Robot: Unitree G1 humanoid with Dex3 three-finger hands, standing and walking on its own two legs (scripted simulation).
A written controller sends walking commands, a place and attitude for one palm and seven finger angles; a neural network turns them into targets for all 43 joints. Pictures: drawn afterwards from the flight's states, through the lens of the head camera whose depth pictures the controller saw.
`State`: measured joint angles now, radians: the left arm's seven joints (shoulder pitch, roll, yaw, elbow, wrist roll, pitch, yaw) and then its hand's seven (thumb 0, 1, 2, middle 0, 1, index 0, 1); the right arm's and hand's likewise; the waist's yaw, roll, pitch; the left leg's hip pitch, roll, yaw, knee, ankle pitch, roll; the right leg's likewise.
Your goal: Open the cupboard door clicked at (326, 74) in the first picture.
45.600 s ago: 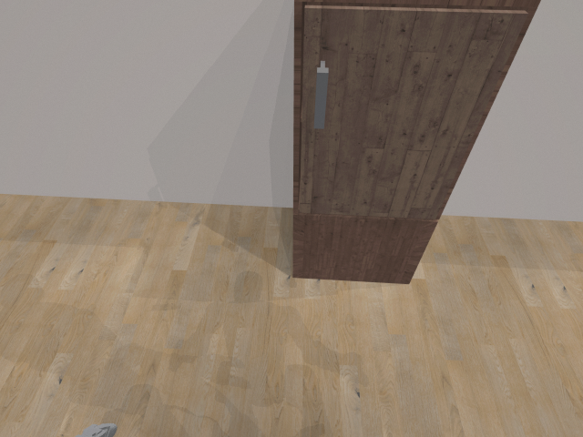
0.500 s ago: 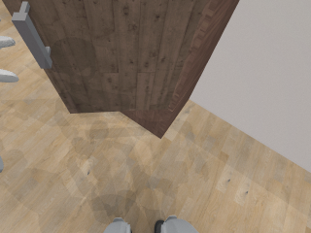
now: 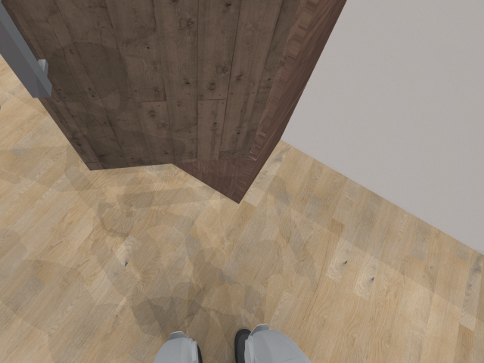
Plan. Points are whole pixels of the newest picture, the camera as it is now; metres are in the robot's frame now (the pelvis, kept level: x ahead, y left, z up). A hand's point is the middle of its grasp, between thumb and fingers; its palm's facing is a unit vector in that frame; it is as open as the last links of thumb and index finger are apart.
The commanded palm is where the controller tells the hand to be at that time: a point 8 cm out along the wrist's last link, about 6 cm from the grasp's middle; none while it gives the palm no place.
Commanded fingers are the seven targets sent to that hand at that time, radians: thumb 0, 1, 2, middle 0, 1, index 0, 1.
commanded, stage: slide the fingers in behind the handle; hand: left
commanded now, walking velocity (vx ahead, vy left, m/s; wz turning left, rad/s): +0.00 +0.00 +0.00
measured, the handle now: (20, 43) +0.56 +0.26 +0.12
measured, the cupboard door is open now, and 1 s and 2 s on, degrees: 40 39 38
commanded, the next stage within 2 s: close the thumb around the handle in 1.46 s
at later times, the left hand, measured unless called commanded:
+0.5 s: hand out of the picture +0.51 +0.29 +0.13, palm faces +0.10 -1.00 +0.02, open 14.2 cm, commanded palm +0.50 +0.31 +0.12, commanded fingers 0.00 -0.50 0.30 -0.30 -1.20 -0.30 -1.20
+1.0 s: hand (26, 64) +0.52 +0.25 +0.12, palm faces +0.06 -1.00 +0.04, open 14.4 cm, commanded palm +0.50 +0.27 +0.12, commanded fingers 0.00 -0.50 0.30 -0.30 -1.20 -0.30 -1.20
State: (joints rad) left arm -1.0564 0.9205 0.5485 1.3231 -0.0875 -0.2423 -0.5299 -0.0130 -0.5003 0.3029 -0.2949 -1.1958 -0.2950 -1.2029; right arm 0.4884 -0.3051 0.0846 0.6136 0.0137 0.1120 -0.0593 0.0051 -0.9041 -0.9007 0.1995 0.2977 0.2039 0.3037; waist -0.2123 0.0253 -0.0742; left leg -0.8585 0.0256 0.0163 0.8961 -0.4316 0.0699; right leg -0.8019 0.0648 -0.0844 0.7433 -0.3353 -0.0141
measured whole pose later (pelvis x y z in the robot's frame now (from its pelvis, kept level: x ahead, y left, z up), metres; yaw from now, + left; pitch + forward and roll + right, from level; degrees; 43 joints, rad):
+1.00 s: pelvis +0.01 -0.01 +0.00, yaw +3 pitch +21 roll -5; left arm -1.06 0.65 0.38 1.28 -0.13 -0.27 -0.35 -0.01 -0.50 0.30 -0.29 -1.20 -0.21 -1.21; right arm 0.44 -0.29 0.06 0.68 0.00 0.07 -0.02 0.00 -0.91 -0.90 0.20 0.30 0.20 0.30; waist -0.17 0.03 -0.09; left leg -0.81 0.00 -0.02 0.88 -0.43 0.06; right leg -0.74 0.05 -0.12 0.75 -0.36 -0.03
